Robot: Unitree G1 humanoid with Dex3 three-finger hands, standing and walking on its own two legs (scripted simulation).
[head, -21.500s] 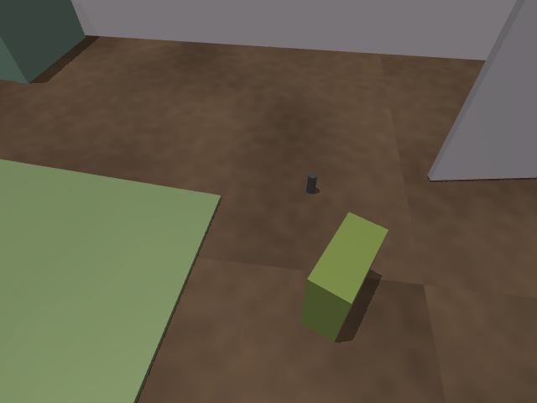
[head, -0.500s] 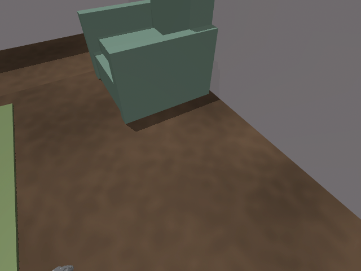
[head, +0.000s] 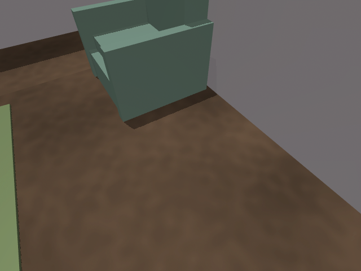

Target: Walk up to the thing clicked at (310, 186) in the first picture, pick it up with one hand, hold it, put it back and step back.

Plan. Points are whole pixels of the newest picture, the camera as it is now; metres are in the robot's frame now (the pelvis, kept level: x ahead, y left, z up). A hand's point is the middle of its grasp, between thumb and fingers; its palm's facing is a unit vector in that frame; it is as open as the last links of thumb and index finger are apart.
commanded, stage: stand
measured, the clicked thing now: out of the picture -0.91 -0.04 -0.73
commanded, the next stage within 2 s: none
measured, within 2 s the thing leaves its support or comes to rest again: neither
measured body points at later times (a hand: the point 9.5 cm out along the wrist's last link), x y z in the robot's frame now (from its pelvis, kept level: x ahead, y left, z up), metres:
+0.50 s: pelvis +0.01 -0.01 +0.00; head +0.02 -0.01 +0.45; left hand +0.09 +0.29 -0.13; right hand +0.08 -0.31 -0.13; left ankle +0.01 +0.12 -0.75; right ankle +0.02 -0.12 -0.75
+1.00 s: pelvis +0.02 -0.01 +0.00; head +0.02 -0.02 +0.45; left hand +0.09 +0.29 -0.13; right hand +0.09 -0.31 -0.14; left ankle +0.01 +0.12 -0.75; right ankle +0.02 -0.12 -0.75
